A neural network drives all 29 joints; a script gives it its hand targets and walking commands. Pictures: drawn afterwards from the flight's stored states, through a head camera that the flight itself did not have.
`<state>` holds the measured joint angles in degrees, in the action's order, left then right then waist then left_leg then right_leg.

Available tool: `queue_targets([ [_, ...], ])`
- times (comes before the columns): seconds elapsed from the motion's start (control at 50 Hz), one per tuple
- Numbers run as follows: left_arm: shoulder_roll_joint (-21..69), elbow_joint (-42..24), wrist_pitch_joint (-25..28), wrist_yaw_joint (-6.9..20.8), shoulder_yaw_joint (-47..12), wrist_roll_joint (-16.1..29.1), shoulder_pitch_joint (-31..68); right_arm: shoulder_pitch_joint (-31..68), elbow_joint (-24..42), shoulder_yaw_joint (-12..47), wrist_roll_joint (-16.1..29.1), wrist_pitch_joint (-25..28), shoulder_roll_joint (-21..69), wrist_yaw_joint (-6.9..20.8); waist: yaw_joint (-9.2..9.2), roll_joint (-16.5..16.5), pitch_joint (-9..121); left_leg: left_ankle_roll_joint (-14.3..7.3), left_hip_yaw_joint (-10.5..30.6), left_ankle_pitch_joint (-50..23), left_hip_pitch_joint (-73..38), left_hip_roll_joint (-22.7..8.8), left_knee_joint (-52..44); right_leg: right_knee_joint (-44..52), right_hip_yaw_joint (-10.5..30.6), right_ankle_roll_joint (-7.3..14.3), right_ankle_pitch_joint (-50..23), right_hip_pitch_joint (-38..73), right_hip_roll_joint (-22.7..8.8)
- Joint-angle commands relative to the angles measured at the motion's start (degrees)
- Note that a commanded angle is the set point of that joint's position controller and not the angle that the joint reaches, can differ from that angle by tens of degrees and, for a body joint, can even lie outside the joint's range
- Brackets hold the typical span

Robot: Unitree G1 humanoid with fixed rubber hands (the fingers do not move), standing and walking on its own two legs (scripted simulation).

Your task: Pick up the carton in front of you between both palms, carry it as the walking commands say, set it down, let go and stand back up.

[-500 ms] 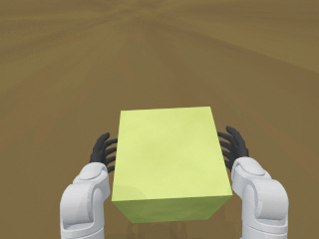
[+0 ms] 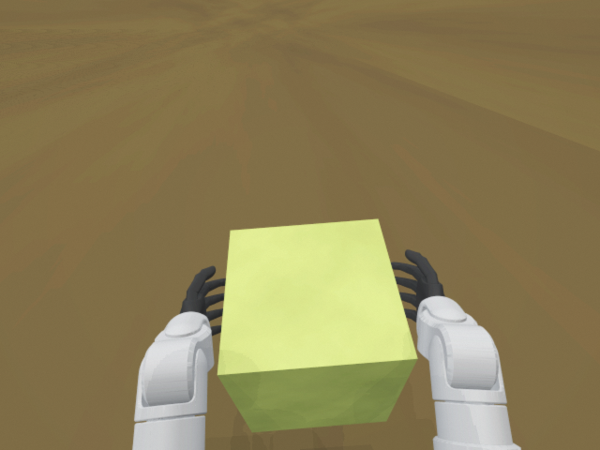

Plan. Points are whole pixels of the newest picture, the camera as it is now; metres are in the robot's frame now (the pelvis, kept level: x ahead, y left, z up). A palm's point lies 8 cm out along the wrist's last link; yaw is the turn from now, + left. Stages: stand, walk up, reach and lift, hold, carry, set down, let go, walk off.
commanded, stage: carry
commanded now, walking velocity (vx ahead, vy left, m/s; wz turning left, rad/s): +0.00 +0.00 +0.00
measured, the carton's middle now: (312, 330) +0.28 +0.00 -0.02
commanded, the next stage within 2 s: hold in 1.10 s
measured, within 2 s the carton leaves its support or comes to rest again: neither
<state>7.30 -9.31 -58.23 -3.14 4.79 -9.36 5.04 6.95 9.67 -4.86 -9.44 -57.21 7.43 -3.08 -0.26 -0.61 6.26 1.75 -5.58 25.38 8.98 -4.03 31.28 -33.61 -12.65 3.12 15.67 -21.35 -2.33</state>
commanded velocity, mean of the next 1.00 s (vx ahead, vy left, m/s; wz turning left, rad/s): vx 0.00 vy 0.00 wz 0.00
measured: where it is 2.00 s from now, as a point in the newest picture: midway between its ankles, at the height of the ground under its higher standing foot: outside the picture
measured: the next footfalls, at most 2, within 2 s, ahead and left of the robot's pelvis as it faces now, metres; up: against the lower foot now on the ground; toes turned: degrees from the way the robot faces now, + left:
none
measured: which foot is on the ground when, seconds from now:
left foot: down 0.00-1.00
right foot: down 0.00-1.00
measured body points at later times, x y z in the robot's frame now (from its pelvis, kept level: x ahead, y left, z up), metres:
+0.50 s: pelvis -0.04 +0.01 +0.00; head -0.06 +0.01 +0.45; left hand +0.26 +0.16 +0.03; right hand +0.27 -0.14 +0.05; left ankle -0.10 +0.12 -0.73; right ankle +0.02 -0.09 -0.73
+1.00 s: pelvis -0.05 +0.02 +0.00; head -0.07 +0.01 +0.45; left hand +0.24 +0.17 +0.03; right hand +0.25 -0.14 +0.04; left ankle -0.10 +0.12 -0.73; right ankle +0.02 -0.09 -0.73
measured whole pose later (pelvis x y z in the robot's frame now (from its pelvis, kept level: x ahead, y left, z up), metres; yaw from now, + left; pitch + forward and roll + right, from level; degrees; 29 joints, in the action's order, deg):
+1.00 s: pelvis -0.05 +0.02 +0.00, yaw +0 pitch +1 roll +0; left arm 8.0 9.7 -42.7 -1.7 9.6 -13.7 11.5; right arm 13.3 -9.5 -10.1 -13.8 -41.3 8.3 -1.1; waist -0.2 0.0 5.0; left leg -0.4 -7.0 21.1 11.5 -1.8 31.2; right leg -29.7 -10.8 2.2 8.6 -22.5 -4.1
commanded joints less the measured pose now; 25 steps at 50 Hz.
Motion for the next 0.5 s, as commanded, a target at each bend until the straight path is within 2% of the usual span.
queue_targets([
  [0.0,45.8,-2.4,6.8,11.5,-34.0,14.9,26.4,21.3,-1.2,33.0,14.3,5.6,46.2,11.6,-0.13,-1.0,15.0,-1.1,3.2,-34.8,0.3,-5.2,-1.5,0.2,7.9,-0.3,-32.1,14.1,-6.9],
  [0.14,45.2,8.5,15.3,12.5,-28.1,10.4,30.5,25.2,-12.4,26.5,9.9,14.2,46.0,12.6,-0.04,-0.1,13.5,-1.8,3.2,-27.0,1.4,-4.6,-3.2,2.3,8.4,-0.7,-27.3,13.4,-7.0],
  [0.24,48.2,16.0,20.9,13.8,-25.0,8.4,35.0,29.9,-19.7,23.7,8.1,19.8,48.7,14.0,0.12,-0.1,12.2,-2.4,3.9,-20.9,2.6,-4.7,-5.3,4.6,9.0,-0.8,-20.3,12.8,-7.1],
  [0.34,51.6,17.5,22.5,14.8,-26.2,9.2,37.3,31.6,-21.7,24.8,8.4,21.3,52.2,14.9,0.18,0.2,11.8,-2.9,4.3,-17.6,3.5,-4.5,-6.4,5.8,9.0,-1.2,-18.1,12.6,-7.1],
  [0.42,53.1,14.6,20.8,14.9,-28.7,10.7,36.0,30.5,-19.3,27.5,10.1,19.4,54.2,15.1,0.21,-0.1,12.8,-3.0,4.1,-17.9,3.1,-4.4,-6.1,6.0,9.0,-1.0,-18.2,12.0,-7.0],
  [0.48,52.0,13.3,19.2,14.7,-29.0,11.0,34.8,28.5,-18.6,27.2,9.8,17.7,53.4,14.9,0.16,0.4,13.0,-3.1,4.1,-17.9,3.3,-4.4,-6.0,5.9,8.9,-1.0,-18.5,11.9,-7.0],
])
